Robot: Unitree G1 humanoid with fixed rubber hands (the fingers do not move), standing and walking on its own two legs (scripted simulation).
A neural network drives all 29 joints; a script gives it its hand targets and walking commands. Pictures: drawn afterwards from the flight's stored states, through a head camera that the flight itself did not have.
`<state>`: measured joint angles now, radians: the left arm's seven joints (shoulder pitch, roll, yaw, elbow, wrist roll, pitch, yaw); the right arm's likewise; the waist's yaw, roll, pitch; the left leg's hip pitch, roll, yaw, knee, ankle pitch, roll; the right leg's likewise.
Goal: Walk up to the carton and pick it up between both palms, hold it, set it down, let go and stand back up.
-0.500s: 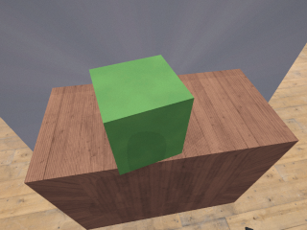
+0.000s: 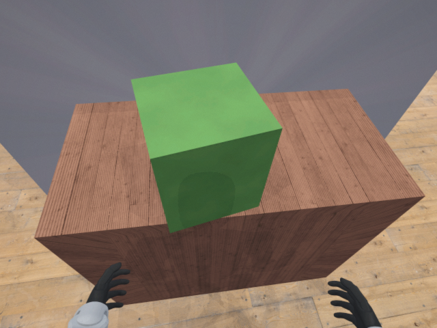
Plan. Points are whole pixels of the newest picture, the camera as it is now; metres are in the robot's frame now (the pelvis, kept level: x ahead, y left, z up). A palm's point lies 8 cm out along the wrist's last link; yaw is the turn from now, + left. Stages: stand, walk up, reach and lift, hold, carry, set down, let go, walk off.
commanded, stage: reach and lift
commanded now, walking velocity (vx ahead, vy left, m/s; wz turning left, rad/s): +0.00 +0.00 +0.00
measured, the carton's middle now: (202, 150) +0.45 +0.03 +0.06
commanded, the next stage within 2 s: none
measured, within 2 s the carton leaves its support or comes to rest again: neither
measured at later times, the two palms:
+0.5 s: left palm (89, 313) +0.18 +0.22 -0.05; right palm (357, 306) +0.16 -0.24 -0.05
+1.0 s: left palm (94, 294) +0.20 +0.21 -0.01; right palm (353, 274) +0.21 -0.24 -0.01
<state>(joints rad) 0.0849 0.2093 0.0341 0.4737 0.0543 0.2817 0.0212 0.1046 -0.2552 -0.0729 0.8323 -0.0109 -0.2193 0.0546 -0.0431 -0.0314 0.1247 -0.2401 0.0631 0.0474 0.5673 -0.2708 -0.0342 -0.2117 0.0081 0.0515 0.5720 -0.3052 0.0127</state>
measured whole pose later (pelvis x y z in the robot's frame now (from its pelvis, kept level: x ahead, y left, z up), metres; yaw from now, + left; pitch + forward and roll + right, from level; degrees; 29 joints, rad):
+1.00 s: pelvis +0.03 -0.01 +0.02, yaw -1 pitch -3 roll +0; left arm 0.33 0.10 0.01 0.22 -0.01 -0.03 0.15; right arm 0.29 -0.30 0.04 0.44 0.22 -0.25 0.12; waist 0.04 -0.02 0.03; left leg -0.06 0.06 0.06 0.28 -0.17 -0.05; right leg -0.04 0.01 0.06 0.29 -0.21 0.00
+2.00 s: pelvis +0.01 -0.02 +0.02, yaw -1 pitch -1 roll +0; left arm -0.05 0.10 0.13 -0.15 -0.11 0.53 0.16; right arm -0.23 -0.40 0.06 0.27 0.40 0.16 0.03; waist 0.07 -0.01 0.04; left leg -0.14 0.08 0.06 0.26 -0.11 -0.05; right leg -0.13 0.03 0.05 0.30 -0.16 -0.01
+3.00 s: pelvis +0.01 -0.02 +0.02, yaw +2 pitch +5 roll +0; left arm -0.75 0.26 0.18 0.25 -0.17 0.77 0.16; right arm -0.99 -0.53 0.14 0.80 0.52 0.38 0.03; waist 0.12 0.01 -0.06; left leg -0.30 0.08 0.01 0.33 -0.13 -0.06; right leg -0.26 0.03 0.01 0.34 -0.17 -0.01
